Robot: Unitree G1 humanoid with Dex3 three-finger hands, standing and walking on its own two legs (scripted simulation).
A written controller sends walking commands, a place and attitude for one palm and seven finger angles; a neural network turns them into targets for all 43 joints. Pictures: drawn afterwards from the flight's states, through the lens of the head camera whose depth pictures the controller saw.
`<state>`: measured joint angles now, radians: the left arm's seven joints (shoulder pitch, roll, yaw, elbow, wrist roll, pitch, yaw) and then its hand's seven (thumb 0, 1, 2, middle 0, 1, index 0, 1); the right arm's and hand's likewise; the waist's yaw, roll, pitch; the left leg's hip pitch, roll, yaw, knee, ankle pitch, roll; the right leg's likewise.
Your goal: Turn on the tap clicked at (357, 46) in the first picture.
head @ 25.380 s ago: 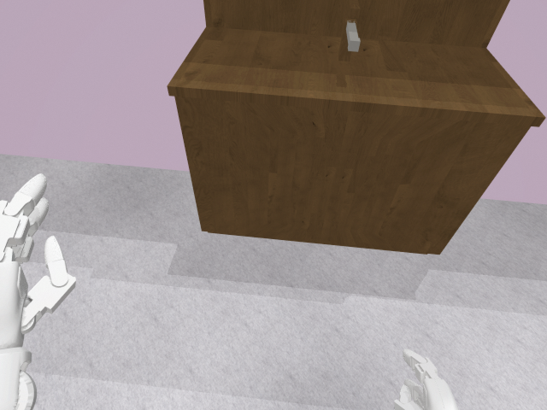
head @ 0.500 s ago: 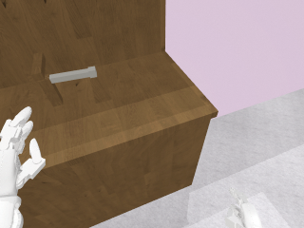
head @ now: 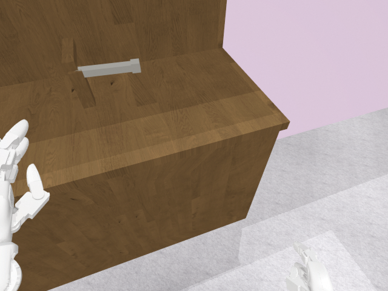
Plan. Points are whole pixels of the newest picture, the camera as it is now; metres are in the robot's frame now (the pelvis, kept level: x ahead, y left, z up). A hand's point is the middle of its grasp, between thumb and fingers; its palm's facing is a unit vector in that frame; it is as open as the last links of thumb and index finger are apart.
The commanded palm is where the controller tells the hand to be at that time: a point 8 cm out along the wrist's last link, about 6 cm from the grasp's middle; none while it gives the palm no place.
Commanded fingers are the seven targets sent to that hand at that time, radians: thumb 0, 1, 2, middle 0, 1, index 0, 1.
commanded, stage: step back with the hand held close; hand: left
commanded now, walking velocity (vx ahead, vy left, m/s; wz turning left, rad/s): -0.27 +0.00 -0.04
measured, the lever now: (135, 65) +0.65 +0.21 +0.12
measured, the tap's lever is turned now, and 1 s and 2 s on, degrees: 83 83 83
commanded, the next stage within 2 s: stop stepping back and stand still in 0.56 s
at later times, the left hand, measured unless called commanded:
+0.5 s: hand out of the picture +0.13 +0.26 +0.17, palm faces +0.50 -0.81 -0.31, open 7.4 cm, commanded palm +0.08 +0.28 +0.18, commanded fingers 0.00 0.90 0.90 -0.20 -0.30 -0.20 -0.30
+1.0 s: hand out of the picture +0.02 +0.23 +0.17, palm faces +0.31 -0.87 -0.39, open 7.4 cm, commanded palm -0.03 +0.27 +0.18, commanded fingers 0.00 0.90 0.90 -0.20 -0.30 -0.20 -0.30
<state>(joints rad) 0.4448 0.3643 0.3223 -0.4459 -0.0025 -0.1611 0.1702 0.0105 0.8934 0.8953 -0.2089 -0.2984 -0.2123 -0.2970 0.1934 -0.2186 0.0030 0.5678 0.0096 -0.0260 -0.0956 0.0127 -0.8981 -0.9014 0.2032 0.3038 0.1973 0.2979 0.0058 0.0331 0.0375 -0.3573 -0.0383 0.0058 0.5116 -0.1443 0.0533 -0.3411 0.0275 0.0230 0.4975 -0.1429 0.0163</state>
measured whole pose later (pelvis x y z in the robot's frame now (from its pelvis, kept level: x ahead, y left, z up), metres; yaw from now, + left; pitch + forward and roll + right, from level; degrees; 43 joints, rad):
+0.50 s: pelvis -0.08 +0.00 +0.00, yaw +0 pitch +1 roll -3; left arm 0.42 0.35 0.35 -0.51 -0.06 -0.13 0.20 0.01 0.90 0.90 -0.21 -0.30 -0.21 -0.30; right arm 0.15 -0.16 0.01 0.65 -0.01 -0.09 -0.06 0.01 -0.90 -0.90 0.20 0.30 0.20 0.30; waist 0.05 0.02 -0.01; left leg -0.47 0.04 0.07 0.40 0.04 0.04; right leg -0.24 0.08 0.02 0.79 -0.49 -0.01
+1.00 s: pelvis -0.21 +0.01 +0.01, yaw -4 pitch +0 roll +0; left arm 0.52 0.39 0.32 -0.52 -0.04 -0.09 0.17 0.01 0.89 0.90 -0.21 -0.30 -0.21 -0.30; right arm 0.25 -0.20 0.00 0.62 -0.01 -0.08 -0.07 0.01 -0.90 -0.90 0.20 0.30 0.20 0.30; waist -0.02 -0.03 -0.02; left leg -0.36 -0.02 0.08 0.45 -0.25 0.01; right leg -0.20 0.04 -0.04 0.47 -0.37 -0.05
